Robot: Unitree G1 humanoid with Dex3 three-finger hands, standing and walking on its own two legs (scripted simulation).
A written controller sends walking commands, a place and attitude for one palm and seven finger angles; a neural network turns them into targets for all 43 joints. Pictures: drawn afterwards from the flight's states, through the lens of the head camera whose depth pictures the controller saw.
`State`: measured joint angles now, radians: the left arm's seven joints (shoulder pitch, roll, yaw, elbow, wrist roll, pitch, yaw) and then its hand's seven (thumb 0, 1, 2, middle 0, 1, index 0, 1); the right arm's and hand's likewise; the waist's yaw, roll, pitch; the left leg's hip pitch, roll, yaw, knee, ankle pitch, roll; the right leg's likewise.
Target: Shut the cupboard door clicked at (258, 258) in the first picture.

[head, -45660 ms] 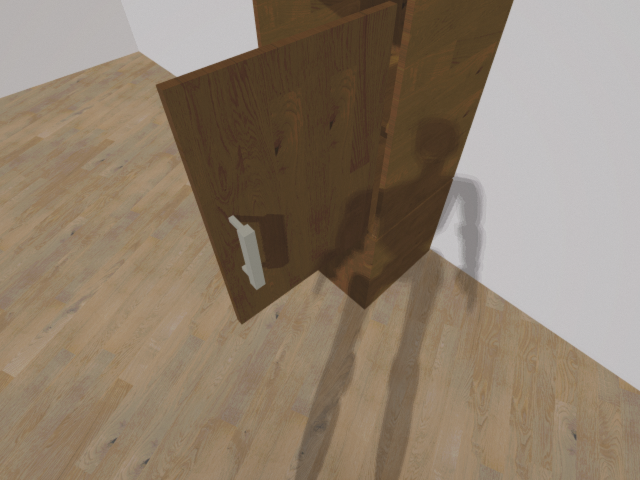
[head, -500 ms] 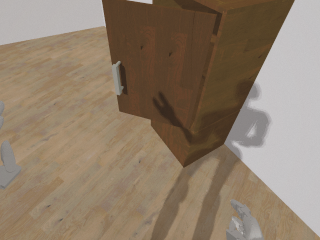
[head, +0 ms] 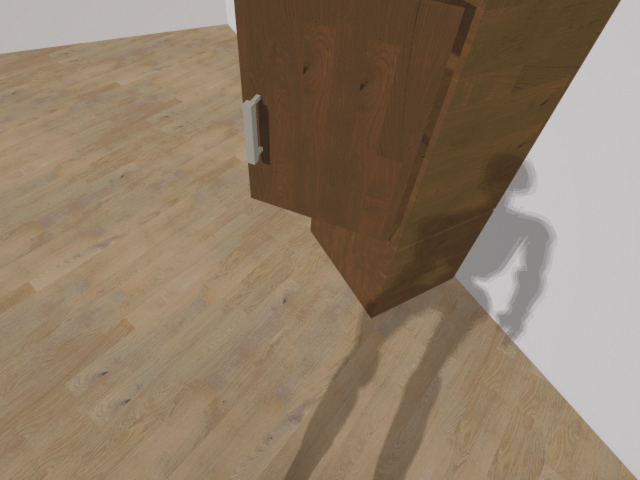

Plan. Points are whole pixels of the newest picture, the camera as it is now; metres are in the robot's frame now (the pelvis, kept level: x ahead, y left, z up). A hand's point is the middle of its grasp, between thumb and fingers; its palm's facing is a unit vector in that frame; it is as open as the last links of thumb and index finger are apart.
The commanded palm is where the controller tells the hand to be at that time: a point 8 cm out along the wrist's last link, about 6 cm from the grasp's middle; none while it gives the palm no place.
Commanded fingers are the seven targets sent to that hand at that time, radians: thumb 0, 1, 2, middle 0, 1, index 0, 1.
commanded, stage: let the arm hang, fingers relaxed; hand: left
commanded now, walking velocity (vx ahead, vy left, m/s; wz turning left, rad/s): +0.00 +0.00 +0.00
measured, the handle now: (254, 130) +0.85 +0.19 -0.08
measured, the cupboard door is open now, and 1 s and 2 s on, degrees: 40 40 40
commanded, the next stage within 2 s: look to check the result in 0.70 s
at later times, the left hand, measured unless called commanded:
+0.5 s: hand out of the picture +0.02 +0.20 -0.17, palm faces +0.00 -0.98 -0.21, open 7.4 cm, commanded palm none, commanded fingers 0.00 0.90 0.90 -0.20 -0.30 -0.20 -0.30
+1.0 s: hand out of the picture +0.03 +0.22 -0.16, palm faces -0.02 -0.97 -0.25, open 7.4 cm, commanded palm none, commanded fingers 0.00 0.90 0.90 -0.20 -0.30 -0.20 -0.30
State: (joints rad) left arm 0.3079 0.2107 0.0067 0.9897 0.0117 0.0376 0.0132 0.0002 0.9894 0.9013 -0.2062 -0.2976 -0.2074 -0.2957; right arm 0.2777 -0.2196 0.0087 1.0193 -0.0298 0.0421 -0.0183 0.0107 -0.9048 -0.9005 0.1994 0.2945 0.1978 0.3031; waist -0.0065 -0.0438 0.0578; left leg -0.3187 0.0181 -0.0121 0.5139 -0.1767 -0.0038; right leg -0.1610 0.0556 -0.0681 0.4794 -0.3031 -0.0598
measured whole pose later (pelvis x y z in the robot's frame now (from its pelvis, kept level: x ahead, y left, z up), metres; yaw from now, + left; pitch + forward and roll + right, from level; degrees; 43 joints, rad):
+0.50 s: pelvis +0.01 +0.02 +0.01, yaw -2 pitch -2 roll +0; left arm 0.28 0.17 0.01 1.12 0.01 -0.01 0.02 0.01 0.91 0.90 -0.20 -0.30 -0.20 -0.29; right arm 0.25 -0.17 -0.01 1.12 -0.02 0.01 -0.03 0.01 -0.90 -0.90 0.20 0.29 0.20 0.30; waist 0.00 0.01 0.01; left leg -0.24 0.00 0.03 0.41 -0.14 0.02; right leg -0.10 0.03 -0.03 0.41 -0.27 -0.03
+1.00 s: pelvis +0.02 +0.01 +0.01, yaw -2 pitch -2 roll +0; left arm 0.26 0.23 0.01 1.13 0.01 -0.01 0.02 0.01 0.91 0.90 -0.20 -0.30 -0.20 -0.30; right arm 0.21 -0.23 -0.01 1.13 -0.02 0.01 -0.03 0.01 -0.90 -0.90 0.20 0.29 0.20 0.30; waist -0.01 0.00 0.04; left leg -0.20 0.00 0.03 0.38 -0.15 0.01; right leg -0.06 0.03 -0.02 0.35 -0.26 -0.04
